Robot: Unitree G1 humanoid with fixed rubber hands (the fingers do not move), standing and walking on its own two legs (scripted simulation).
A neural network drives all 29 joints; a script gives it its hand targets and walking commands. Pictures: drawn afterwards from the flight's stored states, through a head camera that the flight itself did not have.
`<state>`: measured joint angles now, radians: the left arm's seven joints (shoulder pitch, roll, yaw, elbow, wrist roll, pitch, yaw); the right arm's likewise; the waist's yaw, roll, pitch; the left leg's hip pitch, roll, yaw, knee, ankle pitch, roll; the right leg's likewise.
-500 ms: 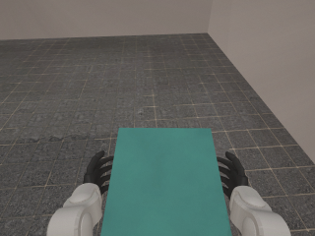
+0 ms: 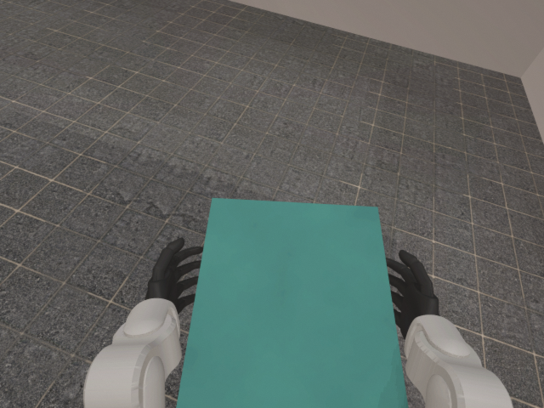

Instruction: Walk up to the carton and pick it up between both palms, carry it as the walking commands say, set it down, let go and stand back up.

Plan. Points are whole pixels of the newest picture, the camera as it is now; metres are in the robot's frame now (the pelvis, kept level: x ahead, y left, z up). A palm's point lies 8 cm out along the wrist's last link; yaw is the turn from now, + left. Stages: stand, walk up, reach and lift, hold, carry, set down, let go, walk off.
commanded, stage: carry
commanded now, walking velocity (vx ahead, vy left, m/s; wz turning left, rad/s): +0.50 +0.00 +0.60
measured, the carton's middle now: (286, 317) +0.26 +0.00 +0.01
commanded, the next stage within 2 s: none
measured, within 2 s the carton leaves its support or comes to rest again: neither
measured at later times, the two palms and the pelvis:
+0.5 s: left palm (150, 113) +0.58 +0.27 +0.09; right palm (305, 104) +0.67 -0.02 +0.09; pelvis +0.41 +0.05 -0.01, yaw +15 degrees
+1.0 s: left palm (86, 27) +0.85 +0.48 +0.10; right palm (205, 2) +1.03 +0.24 +0.12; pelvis +0.76 +0.22 +0.01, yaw +35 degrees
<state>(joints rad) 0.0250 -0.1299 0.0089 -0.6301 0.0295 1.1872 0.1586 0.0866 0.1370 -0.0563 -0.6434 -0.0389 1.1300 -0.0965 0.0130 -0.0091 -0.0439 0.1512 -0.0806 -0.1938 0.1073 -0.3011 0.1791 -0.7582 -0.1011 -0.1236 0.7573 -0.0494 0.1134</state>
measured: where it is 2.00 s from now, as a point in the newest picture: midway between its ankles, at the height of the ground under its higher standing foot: (139, 158)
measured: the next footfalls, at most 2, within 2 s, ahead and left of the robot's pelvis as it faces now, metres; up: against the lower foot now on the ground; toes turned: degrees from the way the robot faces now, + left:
right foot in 0.10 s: +0.28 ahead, -0.10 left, +0.00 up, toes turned -8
left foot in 0.56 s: +0.63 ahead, +0.21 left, +0.00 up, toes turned +27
